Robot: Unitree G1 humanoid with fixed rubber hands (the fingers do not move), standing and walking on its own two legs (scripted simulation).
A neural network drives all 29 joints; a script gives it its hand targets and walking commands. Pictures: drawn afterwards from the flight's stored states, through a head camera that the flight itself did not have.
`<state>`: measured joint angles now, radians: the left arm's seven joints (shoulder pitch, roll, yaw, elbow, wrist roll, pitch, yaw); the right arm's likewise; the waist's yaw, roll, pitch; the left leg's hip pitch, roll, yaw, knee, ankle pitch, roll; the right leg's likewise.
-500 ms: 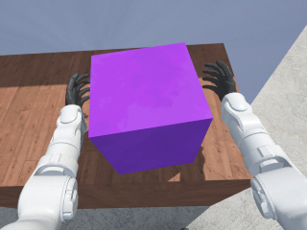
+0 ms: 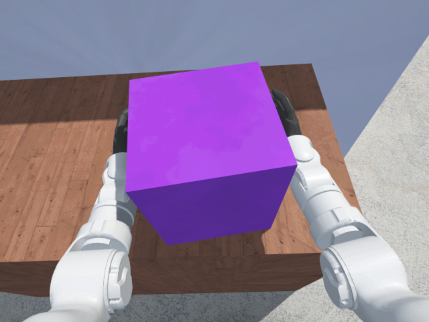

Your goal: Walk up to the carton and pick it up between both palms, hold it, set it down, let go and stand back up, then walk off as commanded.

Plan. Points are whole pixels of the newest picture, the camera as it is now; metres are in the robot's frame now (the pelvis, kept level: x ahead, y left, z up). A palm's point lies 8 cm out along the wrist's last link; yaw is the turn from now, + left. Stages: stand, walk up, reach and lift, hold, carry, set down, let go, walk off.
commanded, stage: reach and lift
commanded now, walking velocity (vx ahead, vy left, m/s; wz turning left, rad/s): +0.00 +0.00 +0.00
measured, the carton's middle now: (208, 162) +0.39 +0.03 +0.05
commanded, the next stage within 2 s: none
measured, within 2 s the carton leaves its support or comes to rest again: neither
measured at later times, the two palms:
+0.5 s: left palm (125, 151) +0.42 +0.19 +0.06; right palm (287, 136) +0.43 -0.11 +0.07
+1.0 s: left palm (126, 152) +0.42 +0.19 +0.06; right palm (287, 137) +0.43 -0.11 +0.07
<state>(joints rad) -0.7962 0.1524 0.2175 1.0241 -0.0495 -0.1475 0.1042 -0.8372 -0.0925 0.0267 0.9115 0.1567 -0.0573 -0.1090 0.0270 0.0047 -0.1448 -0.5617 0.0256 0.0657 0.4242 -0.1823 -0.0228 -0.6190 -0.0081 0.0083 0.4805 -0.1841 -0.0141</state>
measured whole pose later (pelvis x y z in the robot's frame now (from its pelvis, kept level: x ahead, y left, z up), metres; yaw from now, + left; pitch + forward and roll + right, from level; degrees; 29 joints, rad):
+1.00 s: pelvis +0.00 +0.00 +0.00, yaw +0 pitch +17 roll +1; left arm -0.79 0.09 0.30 1.08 0.07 -0.22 0.12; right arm -0.78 0.01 -0.22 0.91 -0.13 -0.14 -0.07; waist 0.03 0.00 -0.14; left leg -0.53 0.03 0.06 0.42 -0.19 -0.02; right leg -0.57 -0.01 0.00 0.45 -0.18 -0.01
